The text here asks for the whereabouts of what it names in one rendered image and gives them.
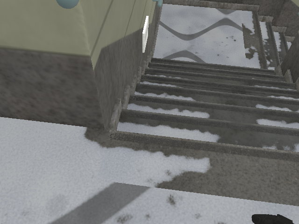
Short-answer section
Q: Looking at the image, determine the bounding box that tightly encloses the right robot hand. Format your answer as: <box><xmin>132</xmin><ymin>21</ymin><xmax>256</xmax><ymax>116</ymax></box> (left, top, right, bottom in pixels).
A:
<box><xmin>251</xmin><ymin>214</ymin><xmax>294</xmax><ymax>224</ymax></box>

